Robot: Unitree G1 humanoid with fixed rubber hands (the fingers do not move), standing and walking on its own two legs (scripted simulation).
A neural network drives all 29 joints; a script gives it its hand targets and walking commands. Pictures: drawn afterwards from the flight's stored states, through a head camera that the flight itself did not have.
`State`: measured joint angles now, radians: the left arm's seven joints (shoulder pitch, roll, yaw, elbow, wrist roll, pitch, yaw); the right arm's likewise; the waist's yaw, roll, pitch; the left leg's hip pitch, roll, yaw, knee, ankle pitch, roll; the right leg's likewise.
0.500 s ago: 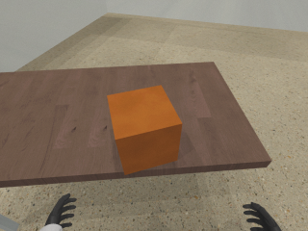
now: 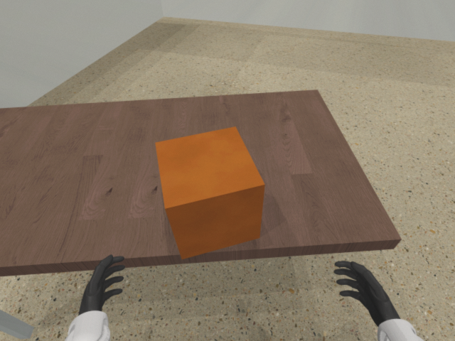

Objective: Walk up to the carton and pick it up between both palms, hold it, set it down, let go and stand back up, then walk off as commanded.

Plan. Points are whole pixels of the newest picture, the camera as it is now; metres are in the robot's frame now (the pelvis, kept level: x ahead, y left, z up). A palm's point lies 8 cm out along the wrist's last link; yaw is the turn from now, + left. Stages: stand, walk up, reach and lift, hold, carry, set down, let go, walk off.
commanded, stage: reach and lift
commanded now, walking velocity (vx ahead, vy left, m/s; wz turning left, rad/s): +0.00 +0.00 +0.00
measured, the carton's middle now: (209, 191) +0.43 +0.06 +0.00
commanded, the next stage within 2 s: none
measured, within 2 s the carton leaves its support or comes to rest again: neither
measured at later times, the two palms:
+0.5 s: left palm (111, 286) +0.21 +0.20 +0.04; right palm (371, 288) +0.22 -0.22 +0.01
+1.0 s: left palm (121, 244) +0.26 +0.19 +0.07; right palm (352, 232) +0.30 -0.20 +0.04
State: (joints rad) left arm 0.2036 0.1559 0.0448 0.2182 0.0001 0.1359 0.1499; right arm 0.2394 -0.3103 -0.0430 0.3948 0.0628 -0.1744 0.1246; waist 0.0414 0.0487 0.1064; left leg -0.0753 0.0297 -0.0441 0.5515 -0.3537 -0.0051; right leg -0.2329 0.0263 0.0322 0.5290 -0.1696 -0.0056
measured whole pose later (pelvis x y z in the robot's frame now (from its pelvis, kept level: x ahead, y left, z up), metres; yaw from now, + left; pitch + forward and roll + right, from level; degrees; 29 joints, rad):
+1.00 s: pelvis +0.02 +0.01 +0.01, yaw +0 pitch -5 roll -1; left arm 0.09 0.03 -0.06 -0.13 0.00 0.33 0.29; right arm 0.00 -0.32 -0.02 0.29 0.26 -0.02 0.09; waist 0.06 0.01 0.10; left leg -0.06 0.03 -0.04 0.49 -0.34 -0.03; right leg -0.21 0.03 0.03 0.45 -0.16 -0.01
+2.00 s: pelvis +0.02 +0.01 +0.01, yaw +0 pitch +1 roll -1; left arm -0.49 0.06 0.08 0.09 0.00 0.61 0.24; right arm -0.65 -0.38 0.00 0.51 0.30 0.23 0.04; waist 0.12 0.03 0.09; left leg -0.19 0.03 -0.04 0.49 -0.32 -0.03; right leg -0.32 0.03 0.03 0.42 -0.12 0.00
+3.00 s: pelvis +0.03 +0.00 +0.00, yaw +0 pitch +22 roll +0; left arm -0.68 0.03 0.13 0.86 0.00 -0.17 0.17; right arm -0.86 -0.28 0.03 1.09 0.28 -0.22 -0.01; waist 0.19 0.04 -0.14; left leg -0.59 0.03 -0.04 0.49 -0.28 -0.04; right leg -0.72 0.03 0.03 0.41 -0.07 0.00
